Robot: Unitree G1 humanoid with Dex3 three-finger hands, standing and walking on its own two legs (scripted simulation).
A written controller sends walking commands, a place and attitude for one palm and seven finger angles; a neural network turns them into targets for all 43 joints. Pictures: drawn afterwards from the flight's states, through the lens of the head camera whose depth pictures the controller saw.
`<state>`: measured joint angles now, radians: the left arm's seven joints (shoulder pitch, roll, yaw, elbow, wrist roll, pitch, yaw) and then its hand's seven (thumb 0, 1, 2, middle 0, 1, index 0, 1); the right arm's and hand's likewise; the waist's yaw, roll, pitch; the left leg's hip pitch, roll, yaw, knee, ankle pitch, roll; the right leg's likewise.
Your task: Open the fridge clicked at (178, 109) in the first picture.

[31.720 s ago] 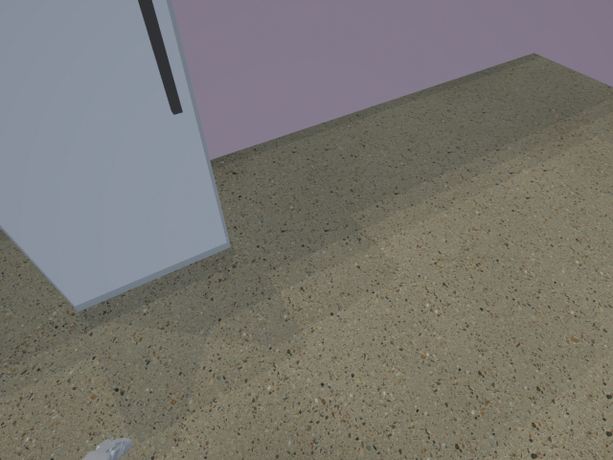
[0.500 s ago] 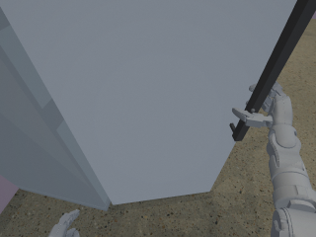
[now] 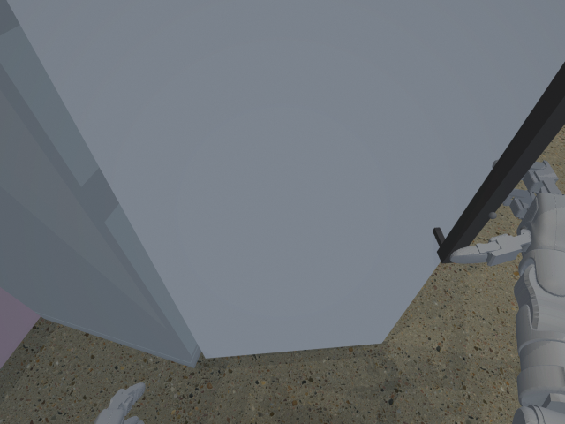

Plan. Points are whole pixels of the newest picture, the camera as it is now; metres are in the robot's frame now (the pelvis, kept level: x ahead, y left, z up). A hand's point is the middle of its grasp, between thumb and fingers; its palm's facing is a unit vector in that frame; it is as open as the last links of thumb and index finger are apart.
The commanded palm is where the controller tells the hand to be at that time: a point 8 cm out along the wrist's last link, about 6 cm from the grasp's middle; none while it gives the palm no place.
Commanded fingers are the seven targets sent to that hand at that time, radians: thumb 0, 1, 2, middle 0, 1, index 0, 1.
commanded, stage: slip the hand off the handle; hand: right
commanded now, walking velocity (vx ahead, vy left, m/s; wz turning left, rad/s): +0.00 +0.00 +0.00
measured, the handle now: (514, 138) +0.43 -0.23 +0.21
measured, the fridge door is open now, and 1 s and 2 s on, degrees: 69 69 69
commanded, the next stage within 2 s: draw the hand back to the body in 1.20 s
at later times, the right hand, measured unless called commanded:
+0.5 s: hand (541, 220) +0.39 -0.31 +0.11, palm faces +0.24 +0.95 -0.19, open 14.6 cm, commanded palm +0.35 -0.35 +0.12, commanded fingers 0.00 0.55 -0.20 0.25 1.15 0.25 1.15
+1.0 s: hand out of the picture +0.30 -0.31 +0.11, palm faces +0.27 +0.94 -0.21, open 14.6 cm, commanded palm +0.26 -0.35 +0.12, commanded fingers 0.00 0.55 -0.20 0.25 1.15 0.25 1.15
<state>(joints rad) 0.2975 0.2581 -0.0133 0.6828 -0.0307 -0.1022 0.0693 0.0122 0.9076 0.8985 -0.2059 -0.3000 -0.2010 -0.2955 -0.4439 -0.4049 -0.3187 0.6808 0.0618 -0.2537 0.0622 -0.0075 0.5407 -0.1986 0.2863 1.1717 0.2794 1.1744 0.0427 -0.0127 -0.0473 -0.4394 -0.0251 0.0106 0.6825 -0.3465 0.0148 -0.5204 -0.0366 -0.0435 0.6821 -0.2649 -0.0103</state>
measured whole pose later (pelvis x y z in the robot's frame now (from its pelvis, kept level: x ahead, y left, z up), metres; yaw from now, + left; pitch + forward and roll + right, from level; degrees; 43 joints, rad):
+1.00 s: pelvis +0.01 -0.01 +0.00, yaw -2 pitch +4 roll +2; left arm 0.24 0.25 -0.03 0.64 -0.05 -0.13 0.11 0.01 0.91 0.90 -0.21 -0.30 -0.20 -0.30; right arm -0.10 -0.43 -0.39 0.35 0.18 -0.20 0.21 -0.01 0.55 -0.20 0.26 1.15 0.26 1.15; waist -0.01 -0.03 -0.07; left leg -0.39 -0.01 0.04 0.69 -0.37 0.00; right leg -0.51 -0.02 -0.01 0.73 -0.30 -0.02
